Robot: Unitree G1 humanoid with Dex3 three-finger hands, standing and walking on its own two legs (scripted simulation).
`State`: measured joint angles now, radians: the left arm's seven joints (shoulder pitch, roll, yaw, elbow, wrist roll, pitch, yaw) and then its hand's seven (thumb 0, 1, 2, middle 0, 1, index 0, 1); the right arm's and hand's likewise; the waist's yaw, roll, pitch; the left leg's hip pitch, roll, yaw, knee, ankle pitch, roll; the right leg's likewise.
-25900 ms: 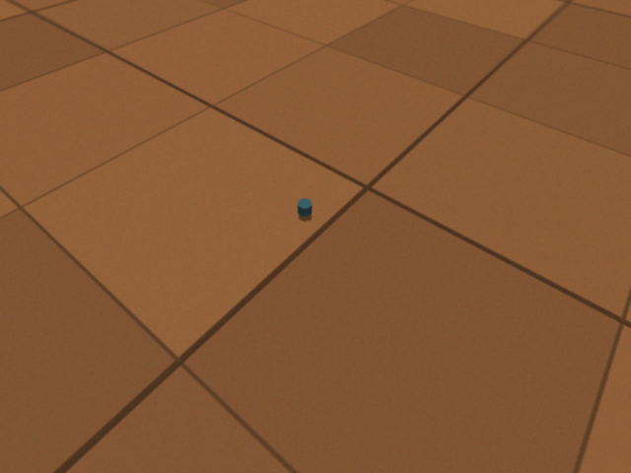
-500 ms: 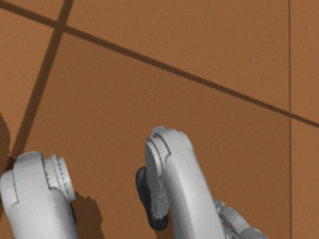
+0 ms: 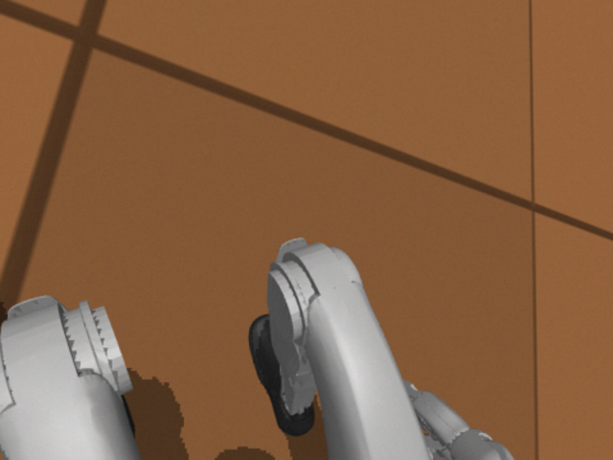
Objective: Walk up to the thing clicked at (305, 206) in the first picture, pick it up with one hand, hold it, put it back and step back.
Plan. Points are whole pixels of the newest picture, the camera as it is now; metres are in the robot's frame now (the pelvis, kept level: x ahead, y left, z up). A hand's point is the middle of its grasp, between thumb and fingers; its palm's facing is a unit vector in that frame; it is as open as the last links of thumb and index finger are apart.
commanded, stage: rest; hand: left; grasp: from above
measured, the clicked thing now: out of the picture +0.42 +0.35 -0.27
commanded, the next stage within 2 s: open in 0.12 s
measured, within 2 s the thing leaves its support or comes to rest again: neither
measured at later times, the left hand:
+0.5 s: hand out of the picture +0.40 +0.35 -0.24, palm faces -0.43 -0.19 -0.88, open 10.0 cm
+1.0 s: hand out of the picture +0.41 +0.35 -0.24, palm faces -0.42 -0.17 -0.89, open 14.0 cm
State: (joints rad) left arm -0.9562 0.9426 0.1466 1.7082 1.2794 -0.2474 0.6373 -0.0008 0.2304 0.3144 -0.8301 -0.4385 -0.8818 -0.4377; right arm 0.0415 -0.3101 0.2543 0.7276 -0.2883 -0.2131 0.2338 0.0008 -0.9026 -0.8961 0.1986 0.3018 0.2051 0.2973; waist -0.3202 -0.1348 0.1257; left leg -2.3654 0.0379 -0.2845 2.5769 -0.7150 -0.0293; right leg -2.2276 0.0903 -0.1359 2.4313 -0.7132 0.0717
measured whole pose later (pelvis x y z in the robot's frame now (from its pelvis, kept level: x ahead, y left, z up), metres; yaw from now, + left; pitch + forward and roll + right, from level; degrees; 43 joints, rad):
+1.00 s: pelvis -0.01 +0.00 +0.00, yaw -1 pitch +25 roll -14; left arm -0.97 1.00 0.14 1.74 1.28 -0.26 0.66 0.00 -0.47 0.95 -0.14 -0.89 -0.12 -0.92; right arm 0.04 -0.33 0.30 0.69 -0.30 -0.23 0.25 0.00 -0.89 -0.89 0.20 0.30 0.21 0.30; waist -0.33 -0.15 0.15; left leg -2.36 0.04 -0.30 2.58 -0.70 -0.02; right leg -2.21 0.10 -0.15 2.42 -0.69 0.08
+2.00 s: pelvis -0.02 -0.01 +0.06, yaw +6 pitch +30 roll -8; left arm -0.91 0.79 0.02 1.34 1.15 -0.26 0.17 0.00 -0.50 1.02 -0.09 -1.02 -0.08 -1.03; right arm 0.13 -0.33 0.11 0.67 -0.11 -0.02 0.13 0.00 -0.90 -0.90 0.20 0.30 0.21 0.30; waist -0.20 -0.02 -0.03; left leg -2.25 0.04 -0.18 2.33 -0.62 -0.02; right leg -2.14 0.04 -0.08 2.26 -0.66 0.05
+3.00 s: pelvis +0.00 -0.01 +0.22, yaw +11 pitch +29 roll -6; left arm -0.08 0.42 0.04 0.33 0.34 0.15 0.02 0.01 0.86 0.89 -0.21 -0.31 -0.21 -0.31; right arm 0.08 -0.27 -0.02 0.57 0.03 -0.05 0.01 0.01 -0.90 -0.90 0.20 0.30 0.20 0.30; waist -0.04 0.02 -0.20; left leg -1.72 0.04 -0.10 1.82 -0.61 -0.02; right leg -1.63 0.00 -0.05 1.77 -0.65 0.03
